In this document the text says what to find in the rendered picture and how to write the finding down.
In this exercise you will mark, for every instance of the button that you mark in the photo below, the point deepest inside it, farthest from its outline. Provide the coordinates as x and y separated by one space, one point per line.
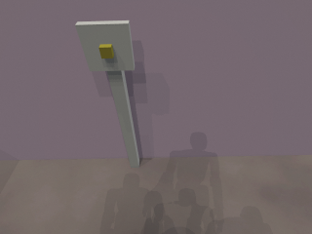
106 51

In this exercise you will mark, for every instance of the panel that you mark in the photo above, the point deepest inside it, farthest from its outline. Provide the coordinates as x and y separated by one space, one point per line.
92 34

